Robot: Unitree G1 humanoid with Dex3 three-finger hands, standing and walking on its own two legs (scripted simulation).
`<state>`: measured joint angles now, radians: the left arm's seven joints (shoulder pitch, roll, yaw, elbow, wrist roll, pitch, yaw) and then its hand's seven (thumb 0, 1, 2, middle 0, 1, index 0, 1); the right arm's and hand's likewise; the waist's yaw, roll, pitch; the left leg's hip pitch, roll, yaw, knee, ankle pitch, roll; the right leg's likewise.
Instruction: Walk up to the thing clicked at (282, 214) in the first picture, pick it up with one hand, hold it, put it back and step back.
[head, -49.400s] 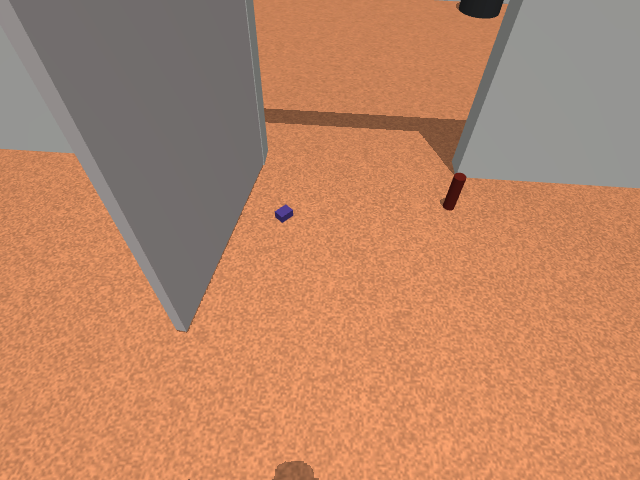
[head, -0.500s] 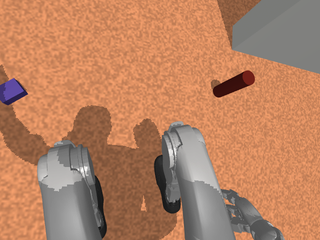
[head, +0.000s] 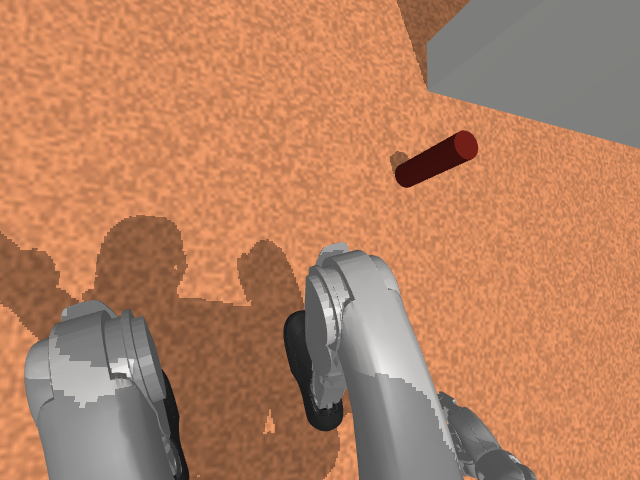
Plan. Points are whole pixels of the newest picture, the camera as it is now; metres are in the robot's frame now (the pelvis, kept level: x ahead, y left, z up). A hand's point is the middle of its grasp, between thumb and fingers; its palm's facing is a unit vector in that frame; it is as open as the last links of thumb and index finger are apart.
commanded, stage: home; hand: left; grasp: from above
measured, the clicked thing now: out of the picture +0.48 +0.36 -0.30
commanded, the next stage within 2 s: none
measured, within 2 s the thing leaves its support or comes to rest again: neither
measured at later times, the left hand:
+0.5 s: hand out of the picture +0.34 +0.34 +0.02, palm faces -0.19 -0.68 -0.71, open 8.2 cm
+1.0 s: hand out of the picture +0.25 +0.24 +0.23, palm faces +0.22 -0.94 -0.26, open 7.4 cm
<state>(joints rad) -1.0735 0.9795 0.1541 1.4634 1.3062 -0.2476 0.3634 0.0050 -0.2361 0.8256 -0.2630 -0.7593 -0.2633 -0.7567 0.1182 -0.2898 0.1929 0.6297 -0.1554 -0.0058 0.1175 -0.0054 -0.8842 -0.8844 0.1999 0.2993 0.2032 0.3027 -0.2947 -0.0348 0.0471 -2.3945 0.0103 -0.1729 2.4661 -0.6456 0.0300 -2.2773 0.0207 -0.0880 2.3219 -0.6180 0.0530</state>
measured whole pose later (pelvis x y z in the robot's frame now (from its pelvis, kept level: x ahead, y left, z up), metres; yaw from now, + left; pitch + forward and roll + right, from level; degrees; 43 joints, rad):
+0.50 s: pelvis +0.01 +0.00 +0.12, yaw +5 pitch +35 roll -8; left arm -0.33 0.62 0.18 0.51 0.45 0.04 -0.07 0.01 0.72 0.86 -0.22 -0.33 -0.21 -0.33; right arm 0.12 -0.31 -0.01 0.59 0.00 0.04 0.06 0.00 -0.91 -0.89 0.20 0.30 0.20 0.30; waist -0.08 0.03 -0.16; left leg -2.02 0.03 -0.10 2.08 -0.67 0.01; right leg -1.95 0.00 -0.05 1.98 -0.64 0.05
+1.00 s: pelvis +0.05 -0.01 +0.32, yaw +10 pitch +22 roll -4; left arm 0.18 0.30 0.12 0.12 -0.06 0.39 0.05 0.02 0.90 0.89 -0.21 -0.30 -0.21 -0.30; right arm 0.19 -0.21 0.05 0.56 0.05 -0.11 -0.11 0.00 -0.91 -0.89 0.20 0.30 0.20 0.30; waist -0.08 0.04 -0.18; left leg -1.21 0.04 -0.08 1.40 -0.57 -0.01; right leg -1.16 -0.01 -0.06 1.33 -0.55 0.02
